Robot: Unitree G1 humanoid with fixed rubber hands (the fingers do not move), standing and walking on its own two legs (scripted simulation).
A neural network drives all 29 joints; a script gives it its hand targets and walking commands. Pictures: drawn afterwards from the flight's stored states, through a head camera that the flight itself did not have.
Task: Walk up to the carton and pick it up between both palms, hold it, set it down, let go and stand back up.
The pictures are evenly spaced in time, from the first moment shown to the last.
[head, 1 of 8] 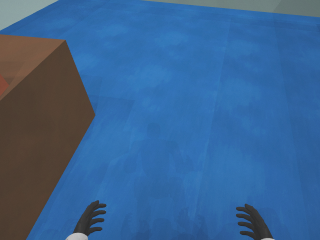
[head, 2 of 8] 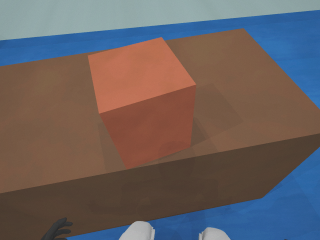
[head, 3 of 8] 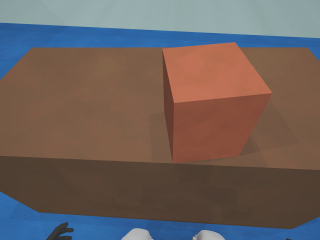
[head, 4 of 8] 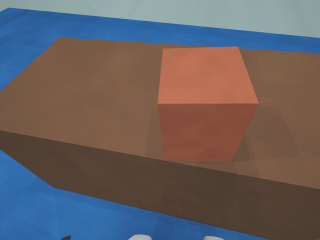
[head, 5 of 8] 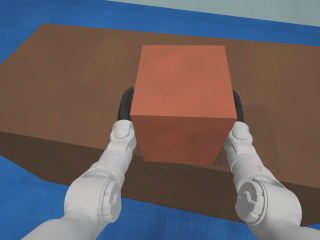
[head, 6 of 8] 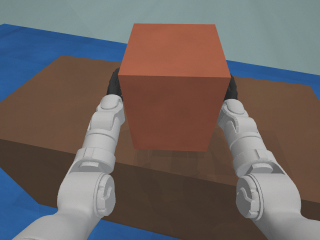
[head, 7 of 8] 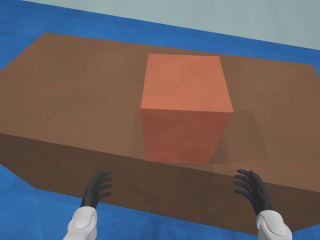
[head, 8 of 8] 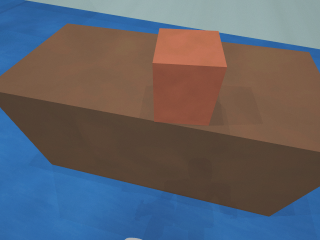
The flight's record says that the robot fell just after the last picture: no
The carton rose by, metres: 0.21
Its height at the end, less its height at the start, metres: +0.00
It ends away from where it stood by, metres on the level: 0.04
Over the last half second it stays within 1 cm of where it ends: yes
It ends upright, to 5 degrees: yes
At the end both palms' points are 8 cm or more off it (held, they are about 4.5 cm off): yes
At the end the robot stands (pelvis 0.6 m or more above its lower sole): yes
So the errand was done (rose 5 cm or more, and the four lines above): yes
